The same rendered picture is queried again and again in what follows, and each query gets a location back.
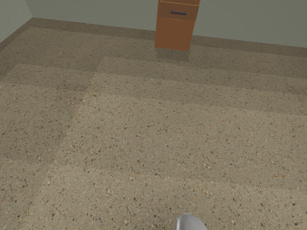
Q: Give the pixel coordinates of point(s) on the cabinet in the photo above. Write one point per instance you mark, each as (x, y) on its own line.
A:
(172, 34)

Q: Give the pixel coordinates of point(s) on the drawer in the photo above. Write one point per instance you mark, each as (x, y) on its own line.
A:
(189, 6)

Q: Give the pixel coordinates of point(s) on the handle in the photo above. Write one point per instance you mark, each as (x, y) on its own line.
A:
(178, 12)
(175, 20)

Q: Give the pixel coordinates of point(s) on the right robot thigh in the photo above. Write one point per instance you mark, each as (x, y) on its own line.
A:
(188, 222)

